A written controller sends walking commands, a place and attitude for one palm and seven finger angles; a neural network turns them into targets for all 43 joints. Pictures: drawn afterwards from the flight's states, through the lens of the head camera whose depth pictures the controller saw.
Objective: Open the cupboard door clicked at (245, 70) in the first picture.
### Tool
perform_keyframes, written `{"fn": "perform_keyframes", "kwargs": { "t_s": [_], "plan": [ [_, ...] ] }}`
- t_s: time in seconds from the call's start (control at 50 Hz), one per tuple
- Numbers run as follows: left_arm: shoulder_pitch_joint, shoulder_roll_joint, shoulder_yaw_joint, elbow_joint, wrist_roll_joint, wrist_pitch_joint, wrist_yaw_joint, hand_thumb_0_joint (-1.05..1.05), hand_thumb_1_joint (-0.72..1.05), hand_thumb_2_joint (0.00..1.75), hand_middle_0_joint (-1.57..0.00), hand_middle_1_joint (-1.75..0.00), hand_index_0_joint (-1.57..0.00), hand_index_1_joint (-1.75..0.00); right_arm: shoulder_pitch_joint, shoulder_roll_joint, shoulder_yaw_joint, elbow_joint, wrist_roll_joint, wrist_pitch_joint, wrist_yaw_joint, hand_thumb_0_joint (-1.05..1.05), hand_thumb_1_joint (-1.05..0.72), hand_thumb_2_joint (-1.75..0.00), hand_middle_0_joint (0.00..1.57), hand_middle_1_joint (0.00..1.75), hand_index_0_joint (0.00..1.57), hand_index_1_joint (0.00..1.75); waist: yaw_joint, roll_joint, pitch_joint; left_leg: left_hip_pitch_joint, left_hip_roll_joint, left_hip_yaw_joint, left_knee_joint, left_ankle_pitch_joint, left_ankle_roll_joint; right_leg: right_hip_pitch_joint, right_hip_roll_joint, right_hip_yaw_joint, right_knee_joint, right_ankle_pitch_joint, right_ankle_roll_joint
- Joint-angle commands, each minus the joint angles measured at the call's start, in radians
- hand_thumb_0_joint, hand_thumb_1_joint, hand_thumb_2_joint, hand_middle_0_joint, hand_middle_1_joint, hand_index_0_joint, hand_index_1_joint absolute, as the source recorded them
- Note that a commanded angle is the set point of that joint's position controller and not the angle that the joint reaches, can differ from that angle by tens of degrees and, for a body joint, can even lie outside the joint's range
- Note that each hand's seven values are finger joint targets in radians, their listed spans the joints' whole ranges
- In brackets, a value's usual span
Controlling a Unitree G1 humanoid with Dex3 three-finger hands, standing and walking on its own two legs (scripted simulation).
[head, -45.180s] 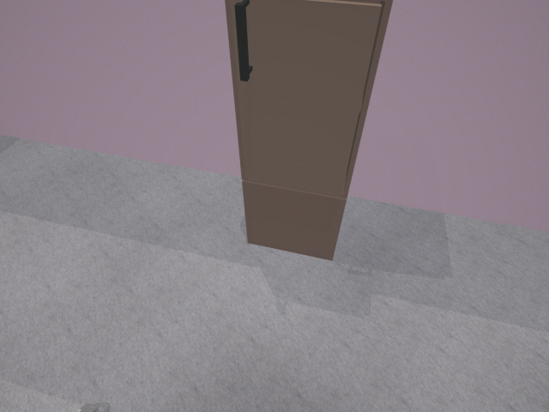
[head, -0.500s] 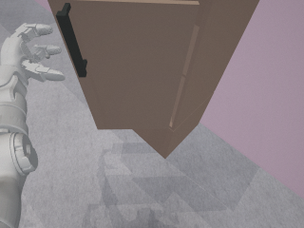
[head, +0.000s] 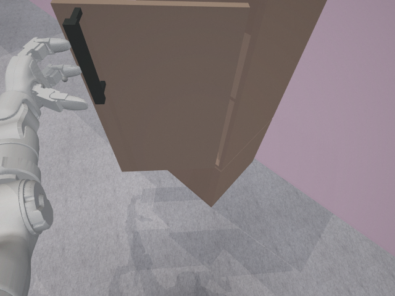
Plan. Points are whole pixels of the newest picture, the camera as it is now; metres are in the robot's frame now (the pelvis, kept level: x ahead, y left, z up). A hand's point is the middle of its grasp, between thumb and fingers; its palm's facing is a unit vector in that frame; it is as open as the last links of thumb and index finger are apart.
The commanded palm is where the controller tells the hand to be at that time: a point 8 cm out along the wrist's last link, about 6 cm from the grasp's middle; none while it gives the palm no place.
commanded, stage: slide the fingers in behind the handle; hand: left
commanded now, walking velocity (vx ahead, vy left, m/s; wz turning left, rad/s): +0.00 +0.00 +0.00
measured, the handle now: (89, 60) +0.54 +0.19 +0.17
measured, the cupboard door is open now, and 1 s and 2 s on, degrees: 46 47 47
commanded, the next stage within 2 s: close the thumb around the handle in 1.24 s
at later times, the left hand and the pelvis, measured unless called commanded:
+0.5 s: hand (85, 78) +0.49 +0.18 +0.17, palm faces +0.01 -1.00 +0.03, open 14.0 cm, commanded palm +0.46 +0.24 +0.17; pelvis +0.00 -0.01 +0.00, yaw +0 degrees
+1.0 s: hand (97, 81) +0.48 +0.16 +0.17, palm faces +0.01 -1.00 +0.01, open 14.0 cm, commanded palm +0.46 +0.21 +0.17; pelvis -0.01 -0.01 +0.00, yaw +1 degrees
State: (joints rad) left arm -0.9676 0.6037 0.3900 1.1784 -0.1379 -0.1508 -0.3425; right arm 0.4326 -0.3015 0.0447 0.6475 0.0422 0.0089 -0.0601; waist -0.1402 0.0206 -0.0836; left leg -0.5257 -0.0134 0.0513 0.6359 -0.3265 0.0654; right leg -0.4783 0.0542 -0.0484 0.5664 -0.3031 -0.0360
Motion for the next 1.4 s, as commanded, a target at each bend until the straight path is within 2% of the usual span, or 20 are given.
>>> {"fn": "perform_keyframes", "kwargs": {
  "t_s": [0.0, 0.06, 0.12, 0.2, 0.24, 0.28, 0.34, 0.46, 0.5, 0.56, 0.6, 0.76, 0.86, 1.0, 1.06, 1.16, 1.22, 1.28, 1.32, 1.38],
  "plan": [
    [-0.459, 0.261, 0.043, -0.245, -0.033, -0.083, 0.015, 0.00, -0.50, 0.30, -0.30, -1.20, -0.30, -1.20, 0.109, -0.176, -0.071, -0.064, -0.001, -0.026, -0.009, 0.00, -0.90, -0.90, 0.20, 0.30, 0.20, 0.30, 0.017, 0.073, -0.400, 0.383, 0.037, -0.127, -0.009, 0.516, -0.026, 0.050, -0.005, 0.027, -0.026, 0.379, 0.008],
    [-0.470, 0.210, 0.000, -0.234, -0.029, -0.060, 0.012, 0.00, -0.50, 0.30, -0.30, -1.20, -0.30, -1.20, 0.090, -0.169, -0.068, -0.069, 0.004, -0.024, -0.007, 0.00, -0.90, -0.90, 0.20, 0.30, 0.20, 0.30, 0.005, 0.065, -0.356, 0.355, 0.034, -0.116, -0.011, 0.488, -0.022, 0.041, -0.009, 0.032, -0.029, 0.392, 0.016],
    [-0.474, 0.234, 0.022, -0.237, -0.023, -0.052, 0.031, 0.00, -0.50, 0.30, -0.30, -1.20, -0.30, -1.20, 0.084, -0.170, -0.066, -0.073, 0.004, -0.023, -0.007, 0.00, -0.90, -0.90, 0.20, 0.30, 0.20, 0.30, 0.016, 0.078, -0.356, 0.349, 0.030, -0.117, -0.014, 0.468, -0.021, 0.044, -0.011, 0.034, -0.027, 0.378, 0.012],
    [-0.538, 0.123, -0.057, -0.287, -0.034, -0.069, 0.044, 0.00, -0.50, 0.30, -0.30, -1.20, -0.30, -1.20, 0.081, -0.158, -0.067, -0.067, 0.004, -0.030, -0.005, 0.00, -0.90, -0.90, 0.20, 0.30, 0.20, 0.30, -0.014, 0.095, -0.367, 0.405, 0.036, -0.131, -0.005, 0.506, -0.027, 0.011, -0.011, 0.027, -0.027, 0.365, 0.011],
    [-0.522, 0.139, -0.036, -0.265, -0.034, -0.066, 0.053, 0.00, -0.50, 0.30, -0.30, -1.20, -0.30, -1.20, 0.078, -0.162, -0.067, -0.058, 0.003, -0.032, -0.003, 0.00, -0.90, -0.90, 0.20, 0.30, 0.20, 0.30, -0.004, 0.077, -0.361, 0.396, 0.036, -0.137, -0.009, 0.480, -0.029, 0.006, -0.008, 0.028, -0.026, 0.352, 0.010],
    [-0.546, 0.082, -0.077, -0.251, -0.034, -0.058, 0.061, 0.00, -0.50, 0.30, -0.30, -1.20, -0.30, -1.20, 0.073, -0.158, -0.067, -0.054, 0.003, -0.038, 0.000, 0.00, -0.90, -0.90, 0.20, 0.30, 0.20, 0.30, -0.015, 0.064, -0.343, 0.389, 0.033, -0.137, -0.015, 0.445, -0.027, -0.007, -0.009, 0.027, -0.031, 0.333, 0.012],
    [-0.540, 0.157, -0.017, -0.245, -0.021, -0.060, 0.084, 0.00, -0.50, 0.30, -0.30, -1.20, -0.30, -1.20, 0.078, -0.161, -0.065, -0.053, -0.001, -0.040, 0.000, 0.00, -0.90, -0.90, 0.20, 0.30, 0.20, 0.30, 0.005, 0.058, -0.375, 0.356, 0.026, -0.129, -0.015, 0.438, -0.024, 0.042, -0.014, 0.033, -0.023, 0.355, 0.010],
    [-0.483, 0.161, -0.003, -0.275, -0.008, -0.082, 0.103, 0.00, -0.50, 0.30, -0.30, -1.20, -0.30, -1.20, 0.068, -0.152, -0.063, -0.073, -0.001, -0.044, 0.006, 0.00, -0.90, -0.90, 0.20, 0.30, 0.20, 0.30, 0.029, 0.057, -0.396, 0.339, 0.019, -0.110, -0.015, 0.451, -0.019, 0.098, -0.014, 0.040, -0.019, 0.405, 0.010],
    [-0.469, 0.162, 0.000, -0.248, -0.018, -0.078, 0.099, 0.00, -0.50, 0.30, -0.30, -1.20, -0.30, -1.20, 0.073, -0.155, -0.065, -0.072, 0.001, -0.040, 0.004, 0.00, -0.90, -0.90, 0.20, 0.30, 0.20, 0.30, 0.022, 0.015, -0.360, 0.300, 0.016, -0.100, -0.020, 0.415, -0.012, 0.117, -0.015, 0.040, -0.026, 0.403, 0.011],
    [-0.489, 0.130, -0.032, -0.286, -0.018, -0.070, 0.090, 0.00, -0.50, 0.30, -0.30, -1.20, -0.30, -1.20, 0.059, -0.150, -0.064, -0.080, 0.005, -0.041, 0.003, 0.00, -0.90, -0.90, 0.20, 0.30, 0.20, 0.30, 0.017, 0.045, -0.355, 0.308, 0.015, -0.093, -0.030, 0.392, -0.011, 0.115, -0.016, 0.045, -0.033, 0.401, 0.013],
    [-0.464, 0.166, 0.004, -0.301, -0.025, -0.076, 0.094, 0.00, -0.50, 0.30, -0.30, -1.20, -0.30, -1.20, 0.066, -0.153, -0.067, -0.079, 0.004, -0.041, 0.002, 0.00, -0.90, -0.90, 0.20, 0.30, 0.20, 0.30, 0.030, 0.041, -0.375, 0.308, 0.013, -0.090, -0.029, 0.405, -0.008, 0.144, -0.017, 0.047, -0.033, 0.416, 0.010],
    [-0.532, 0.039, -0.091, -0.305, -0.030, -0.069, 0.111, 0.00, -0.50, 0.30, -0.30, -1.20, -0.30, -1.20, 0.055, -0.145, -0.066, -0.054, 0.006, -0.063, 0.004, 0.00, -0.90, -0.90, 0.20, 0.30, 0.20, 0.30, -0.002, 0.063, -0.326, 0.343, 0.015, -0.109, -0.044, 0.317, -0.013, 0.058, -0.014, 0.041, -0.055, 0.306, 0.009],
    [-0.544, 0.072, -0.071, -0.246, -0.021, -0.068, 0.127, 0.00, -0.50, 0.30, -0.30, -1.20, -0.30, -1.20, 0.060, -0.150, -0.064, -0.039, 0.005, -0.074, 0.003, 0.00, -0.90, -0.90, 0.20, 0.30, 0.20, 0.30, -0.005, 0.008, -0.299, 0.280, 0.010, -0.104, -0.050, 0.272, -0.008, 0.079, -0.019, 0.050, -0.057, 0.296, 0.012],
    [-0.575, 0.119, -0.037, -0.218, -0.002, -0.097, 0.150, 0.00, -0.50, 0.30, -0.30, -1.20, -0.30, -1.20, 0.077, -0.153, -0.062, -0.041, -0.001, -0.081, 0.005, 0.00, -0.90, -0.90, 0.20, 0.30, 0.20, 0.30, -0.002, 0.022, -0.346, 0.284, 0.006, -0.105, -0.034, 0.306, -0.010, 0.093, -0.020, 0.053, -0.039, 0.321, 0.011],
    [-0.540, 0.123, -0.026, -0.223, -0.002, -0.105, 0.142, 0.00, -0.50, 0.30, -0.30, -1.20, -0.30, -1.20, 0.076, -0.152, -0.065, -0.049, -0.001, -0.082, 0.008, 0.00, -0.90, -0.90, 0.20, 0.30, 0.20, 0.30, 0.014, 0.018, -0.379, 0.293, 0.008, -0.104, -0.032, 0.334, -0.013, 0.112, -0.017, 0.053, -0.030, 0.355, 0.011],
    [-0.555, 0.080, -0.072, -0.214, -0.004, -0.082, 0.129, 0.00, -0.50, 0.30, -0.30, -1.20, -0.30, -1.20, 0.072, -0.150, -0.063, -0.055, 0.005, -0.070, 0.007, 0.00, -0.90, -0.90, 0.20, 0.30, 0.20, 0.30, -0.008, 0.027, -0.314, 0.266, 0.007, -0.095, -0.040, 0.300, -0.008, 0.087, -0.019, 0.054, -0.044, 0.336, 0.015],
    [-0.572, 0.101, -0.044, -0.263, -0.009, -0.096, 0.137, 0.00, -0.50, 0.30, -0.30, -1.20, -0.30, -1.20, 0.079, -0.150, -0.066, -0.056, 0.000, -0.073, 0.007, 0.00, -0.90, -0.90, 0.20, 0.30, 0.20, 0.30, 0.003, 0.036, -0.376, 0.307, 0.008, -0.103, -0.034, 0.336, -0.011, 0.103, -0.015, 0.052, -0.036, 0.350, 0.012],
    [-0.548, 0.134, -0.019, -0.238, -0.004, -0.094, 0.140, 0.00, -0.50, 0.30, -0.30, -1.20, -0.30, -1.20, 0.085, -0.151, -0.066, -0.048, 0.000, -0.071, 0.006, 0.00, -0.90, -0.90, 0.20, 0.30, 0.20, 0.30, 0.004, 0.002, -0.350, 0.273, 0.009, -0.097, -0.037, 0.331, -0.008, 0.119, -0.016, 0.054, -0.041, 0.364, 0.015],
    [-0.532, 0.119, -0.027, -0.254, -0.002, -0.099, 0.139, 0.00, -0.50, 0.30, -0.30, -1.20, -0.30, -1.20, 0.082, -0.150, -0.067, -0.052, -0.002, -0.071, 0.008, 0.00, -0.90, -0.90, 0.20, 0.30, 0.20, 0.30, 0.013, 0.037, -0.372, 0.300, 0.008, -0.096, -0.031, 0.362, -0.010, 0.114, -0.015, 0.052, -0.034, 0.382, 0.013],
    [-0.489, 0.137, -0.011, -0.251, -0.002, -0.094, 0.132, 0.00, -0.33, 0.37, -0.31, -1.22, -0.31, -1.22, 0.080, -0.148, -0.068, -0.057, 0.001, -0.067, 0.008, 0.00, -0.90, -0.90, 0.20, 0.30, 0.20, 0.30, 0.025, 0.036, -0.366, 0.288, 0.008, -0.089, -0.033, 0.367, -0.010, 0.135, -0.016, 0.055, -0.035, 0.398, 0.012]
  ]
}}
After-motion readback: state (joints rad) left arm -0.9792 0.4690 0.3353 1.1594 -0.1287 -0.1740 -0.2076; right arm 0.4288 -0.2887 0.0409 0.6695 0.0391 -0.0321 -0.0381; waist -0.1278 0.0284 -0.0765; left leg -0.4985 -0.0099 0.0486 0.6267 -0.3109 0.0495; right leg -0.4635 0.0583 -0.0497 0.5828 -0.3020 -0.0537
